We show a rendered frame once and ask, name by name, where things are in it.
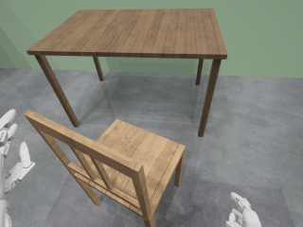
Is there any robot right hand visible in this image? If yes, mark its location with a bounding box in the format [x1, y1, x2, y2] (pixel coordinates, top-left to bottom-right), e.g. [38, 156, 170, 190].
[225, 192, 262, 227]

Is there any table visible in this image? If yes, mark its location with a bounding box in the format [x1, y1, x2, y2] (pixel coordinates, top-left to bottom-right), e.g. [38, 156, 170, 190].
[27, 8, 227, 137]

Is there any robot left hand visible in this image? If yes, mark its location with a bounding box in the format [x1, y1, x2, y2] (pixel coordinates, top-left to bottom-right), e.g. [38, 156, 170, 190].
[0, 109, 35, 201]

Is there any chair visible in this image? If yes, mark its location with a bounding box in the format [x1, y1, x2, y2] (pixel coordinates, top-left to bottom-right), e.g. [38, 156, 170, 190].
[24, 110, 186, 227]

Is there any left robot forearm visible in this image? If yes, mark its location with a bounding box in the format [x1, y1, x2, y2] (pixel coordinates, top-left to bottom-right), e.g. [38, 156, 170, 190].
[0, 200, 14, 227]

